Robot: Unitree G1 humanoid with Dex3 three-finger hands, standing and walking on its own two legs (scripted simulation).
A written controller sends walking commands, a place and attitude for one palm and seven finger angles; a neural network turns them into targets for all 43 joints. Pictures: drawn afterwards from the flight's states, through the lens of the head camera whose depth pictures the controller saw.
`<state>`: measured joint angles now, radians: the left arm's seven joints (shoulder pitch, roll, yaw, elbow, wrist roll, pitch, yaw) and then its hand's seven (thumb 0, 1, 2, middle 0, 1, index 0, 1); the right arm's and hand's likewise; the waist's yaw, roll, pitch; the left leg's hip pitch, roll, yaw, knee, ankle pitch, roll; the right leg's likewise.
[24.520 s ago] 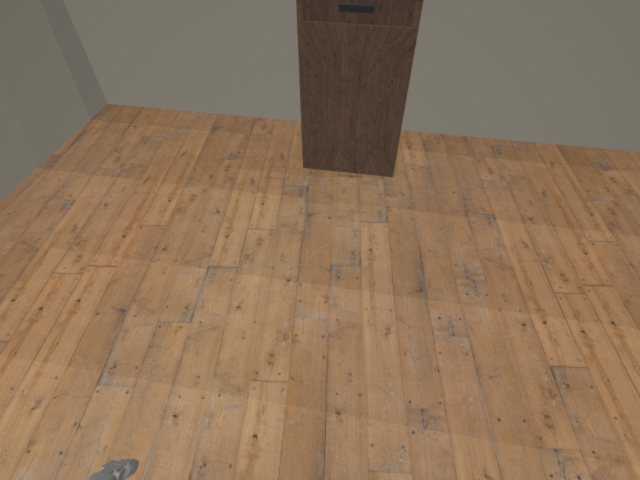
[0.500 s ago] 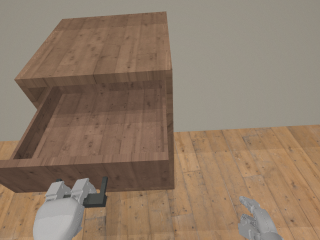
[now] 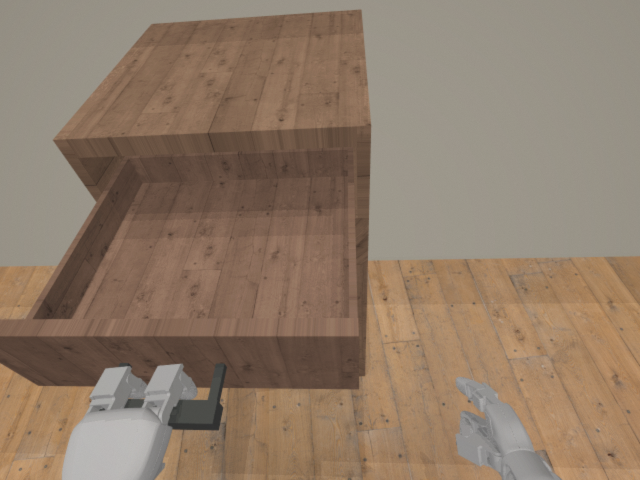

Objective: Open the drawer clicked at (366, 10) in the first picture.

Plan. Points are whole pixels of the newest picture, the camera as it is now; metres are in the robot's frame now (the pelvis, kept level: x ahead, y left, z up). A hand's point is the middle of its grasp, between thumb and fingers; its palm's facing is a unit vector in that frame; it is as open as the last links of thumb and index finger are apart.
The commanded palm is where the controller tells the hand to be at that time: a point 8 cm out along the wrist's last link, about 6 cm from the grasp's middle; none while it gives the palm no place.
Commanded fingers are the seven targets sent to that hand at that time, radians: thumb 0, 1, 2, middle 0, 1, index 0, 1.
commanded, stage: open the thumb to release the handle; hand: left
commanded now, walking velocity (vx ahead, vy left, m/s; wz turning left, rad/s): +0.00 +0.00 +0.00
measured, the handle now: (164, 393) +0.19 +0.20 +0.06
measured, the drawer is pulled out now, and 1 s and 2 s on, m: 0.30 0.30 0.30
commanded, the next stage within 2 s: lift the hand off the handle in 0.42 s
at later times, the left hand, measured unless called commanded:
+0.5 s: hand (152, 453) +0.14 +0.20 +0.04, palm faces +0.02 -0.11 -0.99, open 13.0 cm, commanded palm +0.11 +0.20 +0.09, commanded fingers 0.00 -0.50 0.30 -0.30 -1.20 -0.30 -1.20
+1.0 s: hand (155, 436) +0.15 +0.20 +0.05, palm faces +0.03 -0.13 -0.99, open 13.4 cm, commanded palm +0.13 +0.21 +0.12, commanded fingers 0.00 -0.50 0.30 -0.30 -1.20 -0.30 -1.20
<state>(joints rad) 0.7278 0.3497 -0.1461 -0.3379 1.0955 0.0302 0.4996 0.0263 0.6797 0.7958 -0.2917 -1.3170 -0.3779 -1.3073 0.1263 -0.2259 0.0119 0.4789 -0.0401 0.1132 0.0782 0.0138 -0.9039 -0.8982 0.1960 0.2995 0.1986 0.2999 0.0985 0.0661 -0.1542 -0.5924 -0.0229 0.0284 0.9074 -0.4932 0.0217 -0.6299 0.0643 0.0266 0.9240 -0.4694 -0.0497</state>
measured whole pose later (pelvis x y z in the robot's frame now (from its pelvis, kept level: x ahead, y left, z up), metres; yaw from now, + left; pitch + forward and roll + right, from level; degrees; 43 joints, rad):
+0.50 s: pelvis -0.01 -0.02 +0.02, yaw +1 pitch +7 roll +1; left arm 0.61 0.36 -0.11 -0.24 1.03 0.03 0.41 0.00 -0.37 0.36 -0.32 -1.21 -0.33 -1.22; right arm 0.12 -0.24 0.00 0.54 -0.03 0.09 0.00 0.01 -0.90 -0.90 0.19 0.30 0.20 0.30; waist 0.09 0.06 -0.10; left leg -0.49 -0.01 0.00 0.78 -0.41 0.00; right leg -0.52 0.07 0.01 0.81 -0.40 -0.07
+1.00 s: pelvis -0.02 -0.01 +0.02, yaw +2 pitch +5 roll +1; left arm 0.49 0.35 -0.18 -0.19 1.02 0.09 0.37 0.00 -0.49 0.30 -0.37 -1.22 -0.38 -1.25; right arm 0.09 -0.21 0.01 0.58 -0.02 0.11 -0.02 0.02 -0.90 -0.90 0.20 0.30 0.20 0.30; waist 0.10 0.08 -0.10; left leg -0.45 -0.03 -0.01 0.75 -0.39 0.01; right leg -0.48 0.06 0.00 0.76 -0.38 -0.06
